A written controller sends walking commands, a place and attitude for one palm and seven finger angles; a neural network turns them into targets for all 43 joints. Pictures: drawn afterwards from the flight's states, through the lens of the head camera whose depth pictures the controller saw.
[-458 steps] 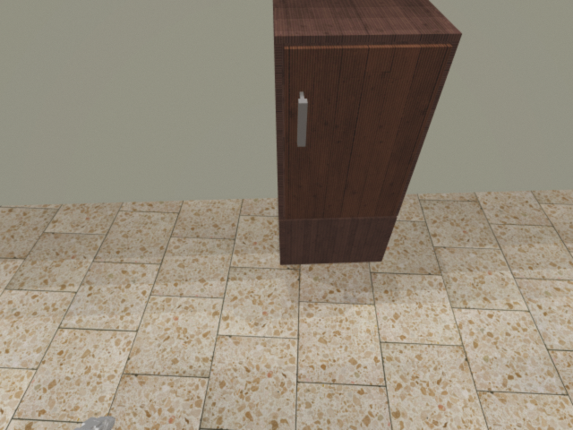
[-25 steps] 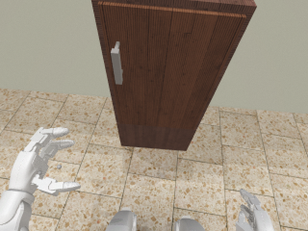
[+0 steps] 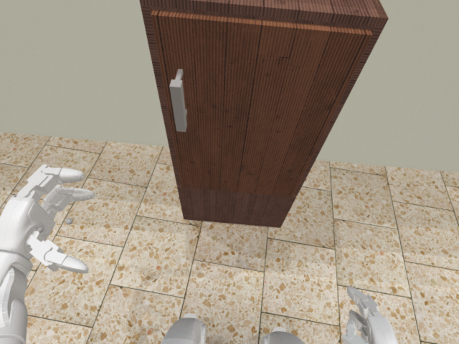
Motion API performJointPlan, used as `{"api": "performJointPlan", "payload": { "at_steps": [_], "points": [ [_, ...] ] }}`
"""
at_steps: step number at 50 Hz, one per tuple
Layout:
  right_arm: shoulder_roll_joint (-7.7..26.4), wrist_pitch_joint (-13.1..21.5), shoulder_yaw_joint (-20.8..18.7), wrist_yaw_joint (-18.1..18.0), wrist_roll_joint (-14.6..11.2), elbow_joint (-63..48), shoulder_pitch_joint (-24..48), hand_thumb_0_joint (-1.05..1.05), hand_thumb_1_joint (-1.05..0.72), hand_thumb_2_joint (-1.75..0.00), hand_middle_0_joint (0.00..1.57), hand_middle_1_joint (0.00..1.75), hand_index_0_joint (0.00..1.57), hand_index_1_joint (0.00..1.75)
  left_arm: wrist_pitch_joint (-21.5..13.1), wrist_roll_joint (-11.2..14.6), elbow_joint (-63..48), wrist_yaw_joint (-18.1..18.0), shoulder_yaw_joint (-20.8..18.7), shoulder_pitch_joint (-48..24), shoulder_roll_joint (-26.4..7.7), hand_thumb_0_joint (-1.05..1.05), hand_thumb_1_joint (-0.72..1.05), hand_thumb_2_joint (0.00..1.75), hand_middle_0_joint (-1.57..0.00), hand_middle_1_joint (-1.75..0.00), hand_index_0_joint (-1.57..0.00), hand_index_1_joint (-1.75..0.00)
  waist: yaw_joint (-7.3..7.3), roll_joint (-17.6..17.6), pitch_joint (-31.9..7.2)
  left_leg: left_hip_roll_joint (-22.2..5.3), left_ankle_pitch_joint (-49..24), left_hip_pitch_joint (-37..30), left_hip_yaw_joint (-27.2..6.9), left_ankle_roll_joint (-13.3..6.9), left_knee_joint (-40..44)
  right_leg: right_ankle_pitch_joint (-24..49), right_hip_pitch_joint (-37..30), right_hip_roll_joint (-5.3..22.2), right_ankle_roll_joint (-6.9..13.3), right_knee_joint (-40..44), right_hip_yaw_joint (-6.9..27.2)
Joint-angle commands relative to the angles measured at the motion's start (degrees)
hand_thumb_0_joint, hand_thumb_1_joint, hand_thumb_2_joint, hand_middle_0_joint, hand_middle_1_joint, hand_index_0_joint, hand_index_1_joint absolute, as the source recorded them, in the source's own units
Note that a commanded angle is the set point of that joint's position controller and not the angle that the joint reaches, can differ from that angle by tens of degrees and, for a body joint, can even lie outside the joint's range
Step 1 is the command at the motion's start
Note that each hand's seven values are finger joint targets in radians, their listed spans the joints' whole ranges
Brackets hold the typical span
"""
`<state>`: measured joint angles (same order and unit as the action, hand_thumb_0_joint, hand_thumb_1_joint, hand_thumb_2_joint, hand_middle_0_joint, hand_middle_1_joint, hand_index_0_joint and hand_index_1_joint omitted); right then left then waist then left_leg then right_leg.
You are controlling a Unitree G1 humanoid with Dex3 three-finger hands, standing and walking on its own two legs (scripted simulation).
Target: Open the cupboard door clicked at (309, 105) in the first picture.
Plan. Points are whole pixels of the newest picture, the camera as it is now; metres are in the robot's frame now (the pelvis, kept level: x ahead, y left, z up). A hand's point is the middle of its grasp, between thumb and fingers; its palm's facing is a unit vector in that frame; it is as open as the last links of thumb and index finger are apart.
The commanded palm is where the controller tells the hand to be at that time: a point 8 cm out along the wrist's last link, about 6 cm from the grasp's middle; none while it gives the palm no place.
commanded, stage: raise the hand with hooked fingers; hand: left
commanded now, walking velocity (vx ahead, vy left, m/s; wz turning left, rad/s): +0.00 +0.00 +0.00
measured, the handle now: (180, 101) +0.59 +0.15 +0.04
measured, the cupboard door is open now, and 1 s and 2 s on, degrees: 0 0 0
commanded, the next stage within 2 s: move the hooked fingers beside the handle in 0.48 s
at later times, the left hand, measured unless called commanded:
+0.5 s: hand (80, 220) +0.29 +0.26 +0.06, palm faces +0.00 -1.00 -0.04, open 14.0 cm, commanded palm +0.26 +0.31 +0.06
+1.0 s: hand (108, 186) +0.35 +0.23 +0.06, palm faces -0.02 -1.00 -0.03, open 14.0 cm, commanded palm +0.33 +0.29 +0.05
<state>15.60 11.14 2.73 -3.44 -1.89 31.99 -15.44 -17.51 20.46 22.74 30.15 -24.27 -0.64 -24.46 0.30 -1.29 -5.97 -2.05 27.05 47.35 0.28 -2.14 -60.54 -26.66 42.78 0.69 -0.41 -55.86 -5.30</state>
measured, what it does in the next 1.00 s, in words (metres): stands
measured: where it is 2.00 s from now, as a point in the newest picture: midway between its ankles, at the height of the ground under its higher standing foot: outside the picture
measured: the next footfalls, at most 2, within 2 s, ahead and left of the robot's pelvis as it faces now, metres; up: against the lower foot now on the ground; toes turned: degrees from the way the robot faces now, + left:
none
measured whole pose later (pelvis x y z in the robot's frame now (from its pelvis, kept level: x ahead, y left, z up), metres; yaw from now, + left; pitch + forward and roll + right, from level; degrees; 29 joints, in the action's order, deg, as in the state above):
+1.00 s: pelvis +0.00 -0.02 +0.00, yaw -1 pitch +15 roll -2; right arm 15.7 8.2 2.3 -3.5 -2.1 32.9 -16.3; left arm -18.6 17.0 34.8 27.3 -23.3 -14.2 -24.3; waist 2.5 -1.1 -6.3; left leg -2.8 26.4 48.4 0.9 -0.9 -59.7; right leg -26.6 45.1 -0.1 0.8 -56.9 -4.5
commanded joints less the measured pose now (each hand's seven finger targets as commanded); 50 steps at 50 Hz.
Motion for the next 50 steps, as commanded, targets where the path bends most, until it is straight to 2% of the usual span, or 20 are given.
{"api": "performJointPlan", "payload": {
  "at_steps": [1, 4, 7, 9, 12, 14, 16, 19, 22, 29, 32, 34, 35, 37, 40, 42, 46, 47, 48, 50],
  "points": [
    [9.27, 2.74, -4.67, -1.01, -0.26, -7.86, -0.56, 0.00, -0.90, -0.90, 0.20, 0.30, 0.20, 0.30, -3.78, 2.09, -10.08, 0.85, -5.05, -8.62, -12.80, 0.00, -0.50, 0.30, -0.30, -1.20, -0.30, -1.20, 0.14, -5.45, -16.34, 1.20, -18.56, -15.62, -3.50, 1.55, 10.94, 11.89, -4.10, -2.77, 2.28, 6.42, 1.06],
    [9.42, 2.60, -4.87, -0.56, -0.18, -8.04, -0.99, 0.00, -0.90, -0.90, 0.20, 0.30, 0.20, 0.30, -4.07, 2.30, -9.73, 0.94, -5.61, -7.31, -13.24, 0.00, -0.50, 0.30, -0.30, -1.20, -0.30, -1.20, -0.13, -4.34, -16.96, 1.28, -19.86, -15.24, -3.28, 1.44, 10.80, 13.24, -5.06, -2.90, 2.22, 6.30, 1.13],
    [9.58, 2.30, -5.01, -0.52, -0.06, -8.17, -1.05, 0.00, -0.90, -0.90, 0.20, 0.30, 0.20, 0.30, -4.28, 2.76, -8.93, 0.50, -6.64, -7.73, -13.90, 0.00, -0.50, 0.30, -0.30, -1.20, -0.30, -1.20, 0.03, -2.68, -15.24, 1.46, -18.00, -13.04, -2.85, 1.18, 10.54, 12.69, -5.38, -2.96, 2.23, 6.53, 1.47],
    [9.38, 2.15, -5.06, -0.48, -0.09, -8.19, -1.17, 0.00, -0.90, -0.90, 0.20, 0.30, 0.20, 0.30, -4.93, 2.41, -10.05, 0.16, -7.15, -8.16, -14.53, 0.00, -0.50, 0.30, -0.30, -1.20, -0.30, -1.20, -0.14, -5.36, -16.88, 1.52, -18.63, -14.09, -2.52, 1.23, 10.54, 13.11, -5.47, -2.77, 2.11, 6.34, 1.76],
    [9.33, 2.07, -5.04, -0.51, -0.03, -8.10, -1.18, 0.00, -0.90, -0.90, 0.20, 0.30, 0.20, 0.30, -5.56, 2.34, -9.85, -0.38, -7.00, -8.21, -14.53, 0.00, -0.50, 0.30, -0.30, -1.20, -0.30, -1.20, 0.12, -4.04, -15.49, 1.46, -17.38, -12.93, -2.48, 1.05, 10.35, 12.38, -5.55, -2.89, 2.17, 6.59, 2.03],
    [9.15, 1.95, -4.91, -0.54, -0.13, -8.19, -0.88, 0.00, -0.90, -0.90, 0.20, 0.30, 0.20, 0.30, -5.83, 2.04, -10.38, -0.35, -6.33, -9.13, -14.11, 0.00, -0.50, 0.30, -0.30, -1.20, -0.30, -1.20, 0.31, -6.08, -15.66, 1.50, -15.93, -13.44, -2.40, 1.10, 10.85, 11.10, -4.92, -2.72, 2.04, 6.78, 2.10],
    [9.07, 1.89, -4.81, -0.69, -0.29, -8.18, -0.58, 0.00, -0.90, -0.90, 0.20, 0.30, 0.20, 0.30, -5.91, 2.18, -9.75, -0.28, -5.88, -8.90, -13.48, 0.00, -0.50, 0.30, -0.30, -1.20, -0.30, -1.20, 0.58, -4.96, -14.83, 1.56, -14.30, -12.74, -2.29, 0.93, 10.94, 10.03, -5.15, -2.63, 1.92, 7.39, 2.33],
    [8.99, 1.95, -4.76, -0.83, -0.30, -8.10, -0.74, 0.00, -0.90, -0.90, 0.20, 0.30, 0.20, 0.30, -6.17, 2.29, -10.34, -0.09, -6.53, -9.00, -14.26, 0.00, -0.50, 0.30, -0.30, -1.20, -0.30, -1.20, 0.43, -4.79, -16.49, 1.56, -16.08, -13.31, -2.21, 0.80, 10.55, 11.97, -6.29, -2.68, 1.92, 7.05, 2.56],
    [9.03, 1.93, -4.63, -1.00, -0.15, -7.88, -0.78, 0.00, -0.90, -0.90, 0.20, 0.30, 0.20, 0.30, -5.80, 2.63, -8.79, 0.17, -6.30, -9.27, -13.78, 0.00, -0.50, 0.30, -0.30, -1.20, -0.30, -1.20, 0.73, -3.50, -14.96, 1.57, -15.60, -12.15, -2.16, 0.69, 10.13, 11.99, -5.82, -2.79, 1.93, 7.16, 2.64],
    [8.86, 1.95, -4.52, -1.06, -0.36, -8.15, -0.29, 0.00, -0.90, -0.90, 0.20, 0.30, 0.20, 0.30, -5.51, 2.38, -8.46, 0.88, -5.86, -9.83, -13.61, 0.00, -0.50, 0.30, -0.30, -1.20, -0.30, -1.20, 0.54, -3.60, -15.75, 1.67, -14.97, -11.99, -1.93, 0.61, 9.83, 11.84, -6.37, -2.51, 1.77, 7.27, 3.18],
    [9.09, 2.05, -4.38, -1.51, -0.25, -7.06, -0.61, 0.00, -0.90, -0.90, 0.20, 0.30, 0.20, 0.30, -5.87, 1.89, -7.53, 0.33, -5.08, -16.54, -13.97, 0.00, -0.50, 0.30, -0.30, -1.20, -0.30, -1.20, 1.83, -3.28, -14.43, 1.47, -13.53, -11.10, -2.32, 0.58, 9.04, 10.22, -4.09, -2.63, 1.88, 6.78, 3.12],
    [8.79, 2.26, -4.38, -1.64, -0.38, -6.65, -0.76, 0.00, -0.90, -0.90, 0.20, 0.30, 0.20, 0.30, -6.11, 1.26, -7.65, 0.35, -2.28, -19.66, -11.67, 0.00, -0.50, 0.30, -0.30, -1.20, -0.30, -1.20, 2.40, -5.47, -15.86, 1.48, -13.69, -12.91, -2.34, 0.67, 9.17, 10.44, -3.07, -2.37, 1.74, 6.69, 3.18],
    [8.90, 2.24, -4.39, -1.75, -0.39, -6.35, -0.95, 0.00, -0.90, -0.90, 0.20, 0.30, 0.20, 0.30, -5.88, 1.01, -6.27, 0.17, -2.38, -20.54, -12.03, 0.00, -0.50, 0.30, -0.30, -1.20, -0.30, -1.20, 2.47, -4.75, -15.48, 1.40, -12.45, -12.53, -2.43, 0.69, 9.25, 9.23, -2.63, -2.29, 1.71, 7.00, 3.23],
    [9.29, 2.03, -4.43, -1.94, -0.24, -5.82, -1.45, 0.00, -0.90, -0.90, 0.20, 0.30, 0.20, 0.30, -5.84, 0.38, -4.79, -0.25, -3.41, -21.58, -13.93, 0.00, -0.50, 0.30, -0.30, -1.20, -0.30, -1.20, 2.05, -4.04, -15.93, 1.26, -13.59, -12.30, -2.77, 0.68, 9.03, 9.98, -2.99, -2.41, 2.02, 6.38, 3.10],
    [9.01, 1.42, -4.31, -1.81, -0.44, -5.76, -1.34, 0.00, -0.90, -0.90, 0.20, 0.30, 0.20, 0.30, -5.14, -0.76, -3.50, -1.04, -2.02, -25.36, -13.35, 0.00, -0.50, 0.30, -0.30, -1.20, -0.30, -1.20, 2.23, -5.41, -16.75, 1.27, -12.99, -12.70, -2.60, 0.79, 9.64, 9.58, -2.79, -2.13, 1.85, 6.51, 3.15],
    [9.09, 1.10, -4.37, -1.62, -0.22, -5.97, -1.64, 0.00, -0.90, -0.90, 0.20, 0.30, 0.20, 0.30, -4.91, -0.95, -2.91, -1.94, -3.15, -24.75, -14.40, 0.00, -0.50, 0.30, -0.30, -1.20, -0.30, -1.20, 1.30, -5.16, -18.07, 1.33, -14.82, -12.94, -2.67, 0.82, 9.57, 11.02, -4.06, -2.24, 2.11, 6.12, 3.09],
    [8.78, -0.16, -4.38, -1.08, -0.19, -5.82, -2.22, 0.00, -0.90, -0.90, 0.20, 0.30, 0.20, 0.30, -4.66, -1.61, 0.18, -3.48, -3.74, -25.68, -14.40, 0.00, -0.50, 0.30, -0.30, -1.20, -0.30, -1.20, 1.41, -4.18, -18.18, 1.37, -15.65, -11.88, -1.83, 0.84, 9.55, 12.90, -5.22, -2.03, 1.66, 6.40, 3.43],
    [9.00, -0.53, -4.44, -1.01, -0.06, -5.90, -2.58, 0.00, -0.90, -0.90, 0.20, 0.30, 0.20, 0.30, -4.74, -1.50, 1.48, -3.74, -5.50, -24.79, -15.98, 0.00, -0.50, 0.30, -0.30, -1.20, -0.30, -1.20, 0.95, -2.42, -18.29, 1.40, -16.36, -10.63, -1.69, 0.73, 9.20, 13.87, -6.64, -2.23, 1.77, 6.19, 3.58],
    [8.98, -0.98, -4.50, -0.92, -0.10, -5.81, -2.87, 0.00, -0.90, -0.90, 0.20, 0.30, 0.20, 0.30, -4.78, -1.78, 2.90, -3.90, -6.13, -24.63, -16.43, 0.00, -0.50, 0.30, -0.30, -1.20, -0.30, -1.20, 1.23, -0.96, -18.38, 1.39, -16.76, -9.96, -1.26, 0.62, 9.03, 15.08, -7.32, -2.21, 1.45, 6.23, 3.83],
    [8.89, -1.58, -4.56, -0.76, -0.15, -5.70, -3.16, 0.00, -0.90, -0.90, 0.20, 0.30, 0.20, 0.30, -5.20, -2.35, 3.22, -3.84, -4.88, -27.11, -15.70, 0.00, -0.50, 0.30, -0.30, -1.20, -0.30, -1.20, 1.86, -2.42, -18.62, 1.40, -17.02, -9.70, -0.97, 0.61, 8.87, 15.77, -6.89, -2.07, 1.34, 6.07, 4.01]
  ]
}}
